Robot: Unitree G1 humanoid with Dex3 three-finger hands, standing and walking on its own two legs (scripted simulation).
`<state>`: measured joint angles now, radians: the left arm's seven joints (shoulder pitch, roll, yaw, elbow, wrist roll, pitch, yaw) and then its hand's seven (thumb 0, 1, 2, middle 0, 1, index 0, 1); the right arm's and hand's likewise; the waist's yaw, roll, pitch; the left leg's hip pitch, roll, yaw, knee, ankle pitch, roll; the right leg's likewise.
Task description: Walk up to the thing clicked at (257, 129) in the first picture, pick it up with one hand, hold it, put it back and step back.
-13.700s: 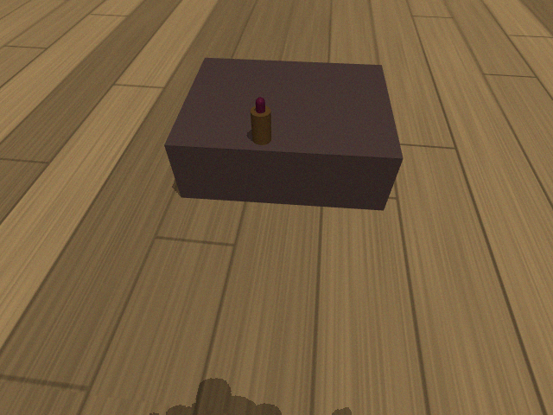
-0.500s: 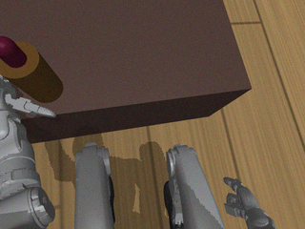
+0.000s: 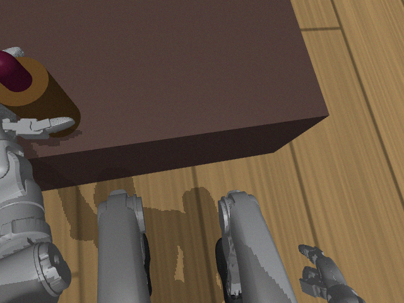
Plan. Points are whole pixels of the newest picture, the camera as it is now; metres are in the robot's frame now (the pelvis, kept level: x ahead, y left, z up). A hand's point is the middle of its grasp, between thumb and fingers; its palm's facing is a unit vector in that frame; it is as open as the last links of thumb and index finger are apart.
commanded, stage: close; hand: left
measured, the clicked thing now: (33, 94) +0.47 +0.29 +0.00
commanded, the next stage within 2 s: settle in 0.14 s
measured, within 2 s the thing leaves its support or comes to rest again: leaves its support in 0.70 s
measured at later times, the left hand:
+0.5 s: hand (27, 99) +0.45 +0.30 +0.00, palm faces +0.34 -0.94 -0.01, open 11.3 cm
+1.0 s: hand (4, 86) +0.45 +0.30 +0.05, palm faces +0.34 -0.94 -0.06, open 11.4 cm
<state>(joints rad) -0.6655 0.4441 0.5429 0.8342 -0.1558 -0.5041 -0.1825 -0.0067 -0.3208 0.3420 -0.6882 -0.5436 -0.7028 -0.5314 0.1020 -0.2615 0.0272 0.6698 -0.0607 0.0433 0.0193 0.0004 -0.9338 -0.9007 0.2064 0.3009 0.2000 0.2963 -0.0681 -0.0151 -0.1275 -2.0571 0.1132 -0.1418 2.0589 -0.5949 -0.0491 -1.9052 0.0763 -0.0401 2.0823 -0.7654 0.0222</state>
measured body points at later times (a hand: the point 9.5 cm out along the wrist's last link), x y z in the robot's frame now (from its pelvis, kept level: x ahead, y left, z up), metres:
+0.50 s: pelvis +0.00 +0.00 -0.01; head +0.20 +0.04 +0.39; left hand +0.43 +0.35 +0.01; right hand +0.14 -0.26 -0.14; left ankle +0.10 +0.15 -0.40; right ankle +0.07 -0.12 -0.39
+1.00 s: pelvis +0.02 +0.00 +0.07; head +0.22 +0.06 +0.47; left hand +0.43 +0.35 +0.06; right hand +0.13 -0.26 -0.06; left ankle +0.10 +0.15 -0.40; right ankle +0.07 -0.12 -0.39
